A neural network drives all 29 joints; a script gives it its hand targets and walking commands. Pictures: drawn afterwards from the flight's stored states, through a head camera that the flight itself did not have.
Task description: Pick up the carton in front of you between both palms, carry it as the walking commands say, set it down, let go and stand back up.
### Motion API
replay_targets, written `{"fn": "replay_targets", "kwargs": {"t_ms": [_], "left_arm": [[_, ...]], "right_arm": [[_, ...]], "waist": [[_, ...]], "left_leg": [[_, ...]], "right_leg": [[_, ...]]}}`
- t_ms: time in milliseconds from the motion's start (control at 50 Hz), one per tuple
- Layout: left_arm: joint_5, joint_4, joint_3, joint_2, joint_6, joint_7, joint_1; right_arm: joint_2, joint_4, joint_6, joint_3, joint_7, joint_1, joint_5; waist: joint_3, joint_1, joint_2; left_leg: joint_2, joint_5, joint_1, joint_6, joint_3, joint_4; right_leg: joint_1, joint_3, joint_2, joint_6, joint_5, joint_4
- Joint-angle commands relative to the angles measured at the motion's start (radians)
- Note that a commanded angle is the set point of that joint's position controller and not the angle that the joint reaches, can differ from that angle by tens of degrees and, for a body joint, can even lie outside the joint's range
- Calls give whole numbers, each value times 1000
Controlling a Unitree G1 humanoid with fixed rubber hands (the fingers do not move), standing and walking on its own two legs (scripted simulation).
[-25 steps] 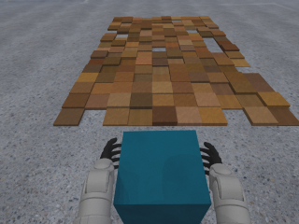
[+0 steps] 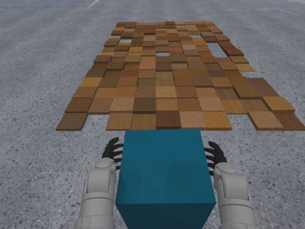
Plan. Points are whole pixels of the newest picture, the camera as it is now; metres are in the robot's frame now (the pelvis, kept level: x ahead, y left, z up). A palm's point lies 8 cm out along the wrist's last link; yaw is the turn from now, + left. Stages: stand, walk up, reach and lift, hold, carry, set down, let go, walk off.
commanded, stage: hold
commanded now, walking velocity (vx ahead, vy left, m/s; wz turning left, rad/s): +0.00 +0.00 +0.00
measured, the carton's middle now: (163, 183) +0.29 +0.00 -0.03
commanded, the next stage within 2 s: carry in 0.44 s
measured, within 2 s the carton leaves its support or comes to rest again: neither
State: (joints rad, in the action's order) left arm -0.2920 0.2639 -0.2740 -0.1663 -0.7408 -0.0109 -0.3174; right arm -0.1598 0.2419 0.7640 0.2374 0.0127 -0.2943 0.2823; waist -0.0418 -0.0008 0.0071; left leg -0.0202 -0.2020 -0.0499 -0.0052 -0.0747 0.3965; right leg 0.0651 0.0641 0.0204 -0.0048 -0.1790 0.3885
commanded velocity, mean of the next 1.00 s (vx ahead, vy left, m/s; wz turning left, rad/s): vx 0.30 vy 0.00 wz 0.00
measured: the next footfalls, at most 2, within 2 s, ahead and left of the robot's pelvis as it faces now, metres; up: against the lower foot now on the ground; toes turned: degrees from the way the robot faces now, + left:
right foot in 0.90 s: +0.23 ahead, -0.09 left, +0.00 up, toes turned -9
left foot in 1.30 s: +0.54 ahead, +0.15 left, +0.00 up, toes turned +15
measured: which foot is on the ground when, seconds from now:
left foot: down 0.00-0.92, up 0.94-1.00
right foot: down 0.00-0.66, up 0.68-0.88, down 0.90-1.00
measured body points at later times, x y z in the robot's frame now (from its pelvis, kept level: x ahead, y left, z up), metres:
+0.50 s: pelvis +0.02 +0.00 +0.00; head -0.03 +0.00 +0.45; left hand +0.32 +0.15 +0.05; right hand +0.31 -0.15 +0.04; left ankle +0.02 +0.12 -0.74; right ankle +0.03 -0.12 -0.74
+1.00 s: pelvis +0.19 +0.00 -0.01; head +0.17 +0.01 +0.44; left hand +0.46 +0.16 +0.07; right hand +0.46 -0.14 +0.07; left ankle +0.06 +0.10 -0.69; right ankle +0.19 -0.08 -0.74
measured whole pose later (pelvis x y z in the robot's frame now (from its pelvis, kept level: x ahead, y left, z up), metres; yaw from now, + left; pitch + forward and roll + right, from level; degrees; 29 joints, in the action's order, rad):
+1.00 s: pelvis +0.19 +0.00 -0.01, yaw +3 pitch +5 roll -1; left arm -0.12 -0.29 -0.08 -0.13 -1.18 0.08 -0.16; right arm -0.13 -0.35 1.21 0.12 -0.09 -0.11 0.09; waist 0.15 -0.01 0.02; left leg 0.06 -0.47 -0.35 0.01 0.05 0.96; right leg 0.32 -0.23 -0.01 0.07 -0.25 0.49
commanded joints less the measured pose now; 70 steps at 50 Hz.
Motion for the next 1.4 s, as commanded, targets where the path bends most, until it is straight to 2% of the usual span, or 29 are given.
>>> {"fn": "replay_targets", "kwargs": {"t_ms": [0,400,420,480,540,600,620,640,660,680,700,740,780,820,860,880,900,920,940,960,1000,1100,1200,1260,1280,1300,1320,1340,1380], "left_arm": [[245,14,540,-908,18,-236,-488],[257,-60,559,-886,5,-224,-385],[273,-59,591,-892,-3,-226,-411],[310,-119,638,-907,-12,-222,-441],[351,-207,706,-909,-44,-200,-421],[389,-299,767,-864,-121,-172,-394],[408,-336,789,-852,-152,-165,-398],[427,-365,807,-837,-185,-161,-404],[451,-387,825,-827,-219,-157,-420],[476,-396,839,-815,-251,-159,-433],[511,-411,869,-826,-279,-162,-441],[570,-455,898,-855,-316,-166,-419],[596,-507,904,-869,-351,-162,-377],[591,-551,897,-867,-382,-153,-325],[568,-581,882,-861,-409,-144,-256],[554,-594,873,-851,-421,-140,-221],[538,-598,862,-839,-435,-136,-175],[526,-588,846,-829,-442,-134,-177],[525,-615,845,-840,-450,-130,-238],[538,-638,847,-842,-460,-126,-273],[571,-674,860,-845,-478,-123,-337],[615,-634,874,-832,-506,-142,-330],[616,-606,868,-837,-505,-161,-320],[607,-625,874,-842,-501,-164,-316],[602,-627,874,-830,-499,-165,-308],[603,-645,883,-837,-503,-166,-328],[601,-638,885,-847,-501,-169,-326],[599,-636,891,-872,-489,-172,-334],[596,-649,904,-907,-462,-174,-346]], "right_arm": [[-907,-31,-38,-533,223,-541,-248],[-887,-99,-29,-548,211,-439,-263],[-886,-92,-24,-566,212,-481,-278],[-903,-151,-17,-618,211,-509,-318],[-904,-239,15,-702,200,-520,-373],[-871,-317,88,-772,189,-510,-433],[-860,-340,118,-784,183,-503,-447],[-838,-357,149,-788,175,-494,-455],[-814,-361,181,-787,167,-460,-459],[-796,-365,210,-781,158,-436,-461],[-787,-391,236,-782,146,-411,-458],[-801,-496,283,-806,130,-418,-492],[-818,-579,322,-830,125,-411,-524],[-834,-620,358,-843,131,-366,-547],[-845,-639,390,-849,141,-311,-560],[-841,-646,403,-849,147,-279,-563],[-828,-651,418,-847,153,-267,-567],[-808,-684,437,-858,158,-322,-583],[-796,-706,450,-869,164,-398,-605],[-797,-712,459,-869,168,-434,-625],[-813,-689,468,-851,167,-440,-637],[-821,-603,479,-807,136,-352,-575],[-839,-593,475,-799,126,-342,-542],[-850,-594,466,-801,130,-324,-544],[-849,-591,461,-799,133,-309,-541],[-839,-578,454,-794,137,-296,-530],[-864,-570,446,-803,140,-293,-530],[-893,-600,439,-817,143,-311,-547],[-947,-639,416,-844,149,-359,-570]], "waist": [[209,1,-7],[231,1,-3],[246,2,-38],[217,4,-36],[285,15,-102],[328,14,-126],[322,12,-102],[300,5,-6],[287,-11,176],[236,-20,260],[199,-27,225],[262,-29,130],[329,-27,152],[352,-25,178],[376,-8,117],[415,1,67],[466,24,-65],[430,37,-294],[377,31,-244],[350,30,-160],[340,23,-35],[295,21,-101],[243,23,-173],[336,-4,-120],[399,-26,-58],[483,-33,186],[469,-23,278],[459,-19,192],[436,-17,34]], "left_leg": [[-56,15,-40,8,9,-86],[-62,175,15,1,3,-91],[114,29,-101,11,13,-18],[78,-482,-256,16,-14,-28],[32,-235,-289,-6,88,154],[13,-220,-222,11,149,75],[35,-246,-168,23,122,26],[110,-307,-104,49,11,-51],[249,-391,-10,104,-207,-155],[353,-296,88,166,-376,-198],[380,-125,119,211,-413,-189],[358,65,180,201,-296,-158],[297,176,174,152,-156,-127],[256,176,126,127,-63,-108],[204,133,-61,91,63,6],[183,137,-224,60,114,110],[142,-31,-393,24,173,330],[38,-272,-683,-7,226,558],[72,-321,-779,21,125,689],[114,-310,-794,34,99,758],[163,-191,-742,31,91,700],[118,-25,-618,-8,199,351],[65,126,-439,13,302,138],[-5,72,-84,40,396,77],[88,-2,126,51,276,64],[392,-252,294,174,-235,-92],[486,-174,343,246,-476,-216],[471,-47,319,235,-378,-184],[406,132,200,176,-176,-150]], "right_leg": [[-74,3,57,4,12,-64],[-117,9,65,-2,170,-73],[19,-2,-119,13,19,-1],[130,68,-122,34,-555,-78],[82,163,-192,84,-448,-120],[142,165,-215,115,-459,-117],[203,112,-191,98,-470,-70],[294,20,-135,63,-426,47],[437,-104,-65,15,-330,276],[621,-168,-31,-6,-313,355],[693,-150,-57,5,-349,361],[671,-154,-60,10,-325,317],[569,-205,-27,7,-219,245],[448,-251,-4,6,-155,149],[133,-297,17,5,-2,-11],[-111,-258,-24,20,10,-20],[-293,-18,-209,61,-188,-82],[-391,394,-452,182,-283,-182],[-343,473,-502,262,-196,-177],[-277,414,-484,267,-130,-167],[-176,234,-417,205,-143,-206],[-114,-53,-302,146,81,-230],[-60,-178,-265,97,238,-174],[32,-300,-207,47,420,133],[174,-296,-180,22,280,334],[412,-273,-82,-32,27,658],[610,-171,-17,-23,-285,828],[652,-90,-91,6,-272,919],[638,-70,-159,32,-171,872]]}}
